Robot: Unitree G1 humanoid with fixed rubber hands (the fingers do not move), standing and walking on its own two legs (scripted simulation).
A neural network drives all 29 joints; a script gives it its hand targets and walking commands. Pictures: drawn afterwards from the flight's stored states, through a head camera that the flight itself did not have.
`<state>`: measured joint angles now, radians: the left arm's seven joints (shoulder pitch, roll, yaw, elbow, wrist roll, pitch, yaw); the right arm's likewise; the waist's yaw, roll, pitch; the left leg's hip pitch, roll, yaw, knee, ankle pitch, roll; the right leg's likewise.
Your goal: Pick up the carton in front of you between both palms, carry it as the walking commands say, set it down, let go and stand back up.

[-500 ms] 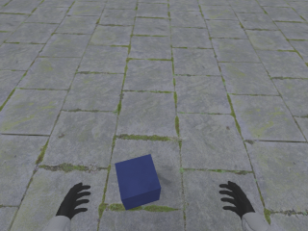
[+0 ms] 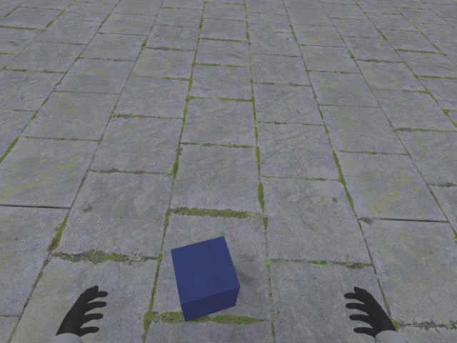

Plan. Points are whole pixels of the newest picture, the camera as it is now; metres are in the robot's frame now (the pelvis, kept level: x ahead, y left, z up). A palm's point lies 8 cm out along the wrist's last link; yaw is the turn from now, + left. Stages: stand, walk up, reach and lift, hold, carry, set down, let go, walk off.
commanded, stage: stand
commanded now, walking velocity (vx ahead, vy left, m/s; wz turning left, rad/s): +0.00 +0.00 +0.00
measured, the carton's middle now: (204, 279) +0.43 +0.06 -0.64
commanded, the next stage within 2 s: none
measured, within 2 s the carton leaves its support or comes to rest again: neither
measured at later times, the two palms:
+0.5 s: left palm (59, 336) +0.15 +0.30 -0.09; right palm (389, 342) +0.13 -0.28 -0.08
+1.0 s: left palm out of the picture +0.10 +0.31 -0.10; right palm out of the picture +0.09 -0.30 -0.08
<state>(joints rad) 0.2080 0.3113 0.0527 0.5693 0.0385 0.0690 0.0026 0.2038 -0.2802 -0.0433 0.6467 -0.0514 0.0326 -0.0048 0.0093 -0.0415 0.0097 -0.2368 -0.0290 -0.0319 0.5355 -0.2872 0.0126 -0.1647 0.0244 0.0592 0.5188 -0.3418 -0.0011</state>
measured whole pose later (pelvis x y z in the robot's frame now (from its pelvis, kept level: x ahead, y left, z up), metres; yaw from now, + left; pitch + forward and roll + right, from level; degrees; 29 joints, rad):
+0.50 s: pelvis +0.02 +0.01 +0.00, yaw -1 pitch -1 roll +0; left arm 0.17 0.36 0.02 0.79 0.03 0.01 0.03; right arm 0.16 -0.33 -0.03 0.83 -0.03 0.00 -0.02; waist -0.01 -0.04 0.01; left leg -0.18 -0.04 0.00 0.47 -0.28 0.03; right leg -0.11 0.01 0.08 0.44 -0.32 0.02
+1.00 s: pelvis +0.00 +0.01 +0.01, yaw -1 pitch -2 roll +0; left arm 0.17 0.38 0.00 0.92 0.03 -0.01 0.02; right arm 0.13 -0.36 -0.02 0.97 -0.02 -0.01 -0.01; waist 0.00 -0.03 0.02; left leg -0.15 -0.03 0.00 0.40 -0.21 0.03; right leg -0.08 0.01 0.08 0.37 -0.26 0.02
